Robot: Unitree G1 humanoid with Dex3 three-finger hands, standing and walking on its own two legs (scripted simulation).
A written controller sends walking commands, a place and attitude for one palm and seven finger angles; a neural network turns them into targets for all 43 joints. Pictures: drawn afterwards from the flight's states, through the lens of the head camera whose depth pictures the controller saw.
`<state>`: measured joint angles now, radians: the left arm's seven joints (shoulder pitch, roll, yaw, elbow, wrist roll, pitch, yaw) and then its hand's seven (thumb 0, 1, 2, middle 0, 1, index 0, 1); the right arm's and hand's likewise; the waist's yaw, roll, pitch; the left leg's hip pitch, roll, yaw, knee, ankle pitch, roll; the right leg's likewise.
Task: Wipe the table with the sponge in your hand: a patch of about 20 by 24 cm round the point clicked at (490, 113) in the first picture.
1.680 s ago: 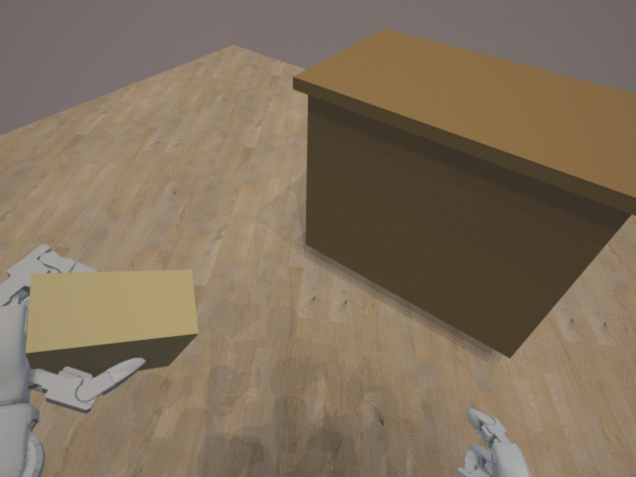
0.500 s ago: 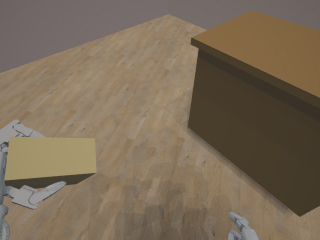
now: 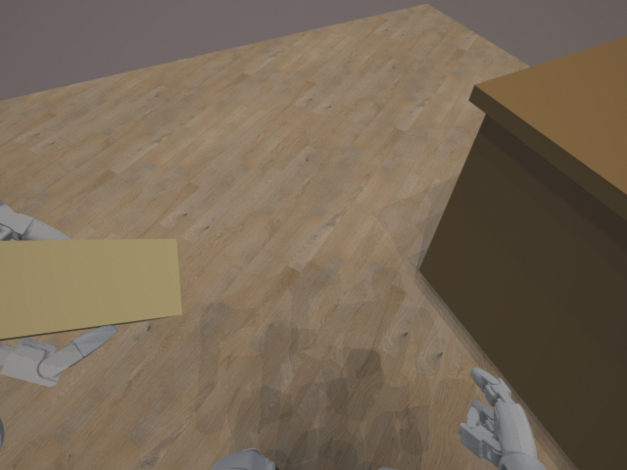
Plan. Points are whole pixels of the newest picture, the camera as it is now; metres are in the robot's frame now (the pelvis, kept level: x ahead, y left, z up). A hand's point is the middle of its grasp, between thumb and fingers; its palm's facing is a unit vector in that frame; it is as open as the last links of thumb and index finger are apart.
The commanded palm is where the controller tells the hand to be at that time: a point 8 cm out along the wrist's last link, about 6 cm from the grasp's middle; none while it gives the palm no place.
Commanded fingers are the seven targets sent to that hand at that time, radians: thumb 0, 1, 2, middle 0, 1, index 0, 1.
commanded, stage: walk to a spot facing it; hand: left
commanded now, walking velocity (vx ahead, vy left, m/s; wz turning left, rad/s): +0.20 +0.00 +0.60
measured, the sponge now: (107, 290) +0.24 +0.19 +0.18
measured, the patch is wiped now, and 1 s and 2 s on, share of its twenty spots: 0.00 0.00 0.00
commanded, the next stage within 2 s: none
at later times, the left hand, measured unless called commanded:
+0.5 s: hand (105, 303) +0.23 +0.19 +0.18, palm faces +0.62 -0.66 -0.42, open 10.2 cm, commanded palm +0.15 +0.22 +0.20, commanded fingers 0.00 0.10 1.30 -1.20 -1.60 -1.20 -1.60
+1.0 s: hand out of the picture +0.10 +0.18 +0.21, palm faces +0.75 -0.45 -0.48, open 10.2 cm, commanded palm +0.03 +0.19 +0.20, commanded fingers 0.00 0.10 1.30 -1.20 -1.60 -1.20 -1.60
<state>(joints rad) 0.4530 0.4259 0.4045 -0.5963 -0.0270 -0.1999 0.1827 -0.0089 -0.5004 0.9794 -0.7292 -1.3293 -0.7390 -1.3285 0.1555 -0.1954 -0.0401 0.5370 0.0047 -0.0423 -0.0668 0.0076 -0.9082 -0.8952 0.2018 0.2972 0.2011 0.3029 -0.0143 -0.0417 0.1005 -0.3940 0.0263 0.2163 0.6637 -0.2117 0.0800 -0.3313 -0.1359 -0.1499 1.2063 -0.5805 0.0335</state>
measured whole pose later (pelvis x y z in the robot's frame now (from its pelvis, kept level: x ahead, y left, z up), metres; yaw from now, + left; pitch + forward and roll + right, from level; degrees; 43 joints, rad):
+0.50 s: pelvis +0.09 -0.10 +0.02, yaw +19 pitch -3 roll +2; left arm 0.43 0.32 0.31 -0.47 -0.01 -0.13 0.14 -0.01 -0.50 0.98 -0.73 -1.33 -0.74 -1.33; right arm 0.14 -0.26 -0.03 0.63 0.00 -0.05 -0.09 0.01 -0.91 -0.89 0.21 0.30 0.20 0.30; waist 0.00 0.02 0.09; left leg -0.51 0.05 0.07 1.21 -0.44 -0.06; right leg -0.27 -0.15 -0.25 0.59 -0.26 -0.02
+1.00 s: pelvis +0.07 -0.13 +0.02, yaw +36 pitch +0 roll -2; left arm 0.54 0.42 0.38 -0.64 -0.06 -0.17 0.12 -0.01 -0.50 0.98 -0.72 -1.34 -0.74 -1.33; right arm 0.23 -0.12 0.04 0.59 0.00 -0.11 -0.02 0.01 -0.90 -0.89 0.21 0.30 0.21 0.30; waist 0.02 0.04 0.07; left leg -0.34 0.03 -0.10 0.55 -0.20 -0.03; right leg -0.36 0.00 -0.09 0.76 -0.44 0.10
